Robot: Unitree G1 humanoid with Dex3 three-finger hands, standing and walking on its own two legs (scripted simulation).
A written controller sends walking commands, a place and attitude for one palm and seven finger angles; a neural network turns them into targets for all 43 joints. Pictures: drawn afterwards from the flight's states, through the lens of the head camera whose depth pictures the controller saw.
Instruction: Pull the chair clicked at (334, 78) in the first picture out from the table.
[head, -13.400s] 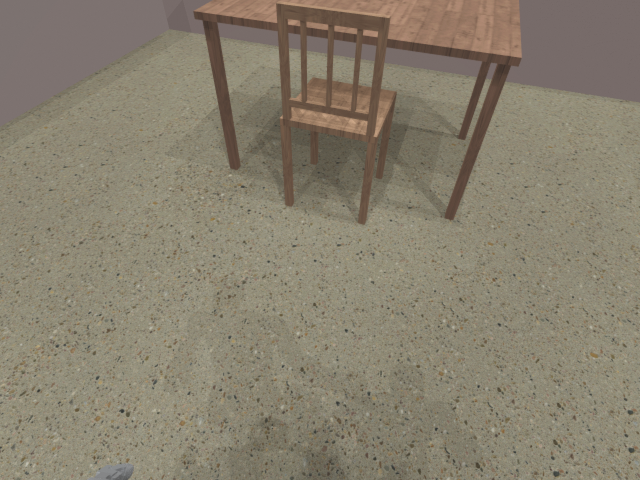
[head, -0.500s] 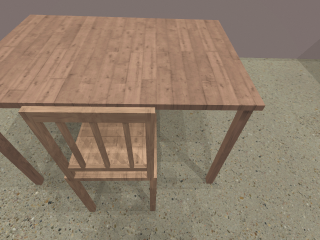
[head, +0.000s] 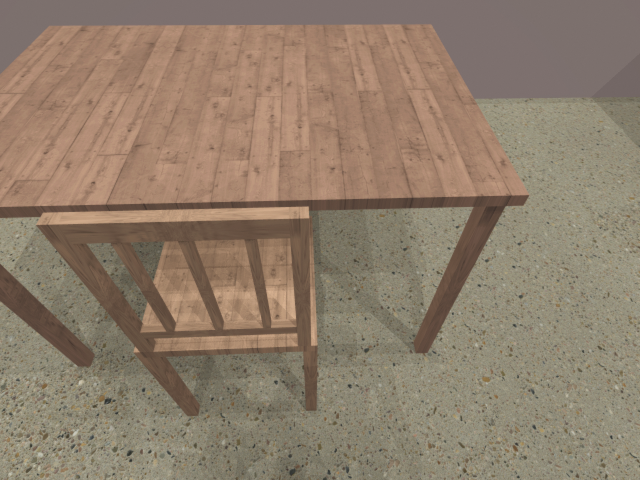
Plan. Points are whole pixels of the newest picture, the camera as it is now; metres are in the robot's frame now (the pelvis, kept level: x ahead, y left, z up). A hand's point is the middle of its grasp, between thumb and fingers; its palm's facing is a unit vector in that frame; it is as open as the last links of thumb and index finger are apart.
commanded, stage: look again from close up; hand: left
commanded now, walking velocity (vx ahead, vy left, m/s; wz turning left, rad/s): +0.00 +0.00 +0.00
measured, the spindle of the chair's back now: (204, 287) +0.42 +0.22 -0.09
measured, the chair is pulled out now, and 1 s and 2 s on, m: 0.00 0.00 0.00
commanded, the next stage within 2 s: raise the hand toward the chair's back in 0.66 s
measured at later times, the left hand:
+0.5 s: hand out of the picture +0.00 +0.16 -0.17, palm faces +0.00 -0.98 -0.20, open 7.4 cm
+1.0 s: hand (199, 393) +0.22 +0.16 +0.01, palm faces +0.22 -0.97 -0.04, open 7.9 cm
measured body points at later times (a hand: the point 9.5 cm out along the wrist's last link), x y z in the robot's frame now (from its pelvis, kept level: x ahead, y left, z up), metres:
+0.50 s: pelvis +0.00 -0.01 +0.00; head +0.01 -0.01 +0.45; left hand +0.00 +0.21 -0.16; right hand +0.00 -0.23 -0.16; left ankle +0.04 +0.09 -0.74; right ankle +0.00 -0.15 -0.74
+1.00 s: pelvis -0.01 -0.03 -0.03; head -0.02 -0.03 +0.42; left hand +0.20 +0.21 +0.01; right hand +0.13 -0.28 -0.12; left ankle +0.04 +0.09 -0.74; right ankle +0.00 -0.15 -0.74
